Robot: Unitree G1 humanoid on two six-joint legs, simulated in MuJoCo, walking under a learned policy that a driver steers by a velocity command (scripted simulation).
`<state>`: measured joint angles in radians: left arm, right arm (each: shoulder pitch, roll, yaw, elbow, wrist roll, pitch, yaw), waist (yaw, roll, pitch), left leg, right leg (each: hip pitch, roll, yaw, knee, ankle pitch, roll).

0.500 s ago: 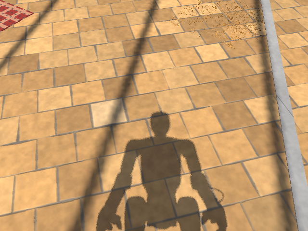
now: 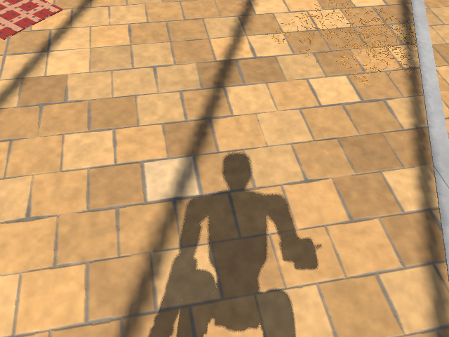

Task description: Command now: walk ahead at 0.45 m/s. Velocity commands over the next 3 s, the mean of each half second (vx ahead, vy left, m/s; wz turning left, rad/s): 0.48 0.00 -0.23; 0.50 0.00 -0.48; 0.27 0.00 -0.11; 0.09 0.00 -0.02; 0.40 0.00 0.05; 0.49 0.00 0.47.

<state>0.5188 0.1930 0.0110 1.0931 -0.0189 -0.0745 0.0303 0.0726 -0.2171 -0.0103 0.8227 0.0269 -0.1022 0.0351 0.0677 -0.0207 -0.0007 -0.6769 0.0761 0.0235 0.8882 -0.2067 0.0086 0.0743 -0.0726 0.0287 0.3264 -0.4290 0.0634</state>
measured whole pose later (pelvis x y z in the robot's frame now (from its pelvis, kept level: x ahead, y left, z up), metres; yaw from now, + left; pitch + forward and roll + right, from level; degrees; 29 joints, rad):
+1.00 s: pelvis +0.51 -0.06 +0.02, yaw -24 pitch +2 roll +0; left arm 0.31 0.24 0.06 0.79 -0.01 -0.07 0.00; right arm 0.06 -0.28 -0.05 0.79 -0.01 -0.11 0.00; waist 0.04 0.04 0.03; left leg -0.68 0.13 -0.07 0.72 0.02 -0.04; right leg -0.12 0.11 0.06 0.29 -0.19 -0.10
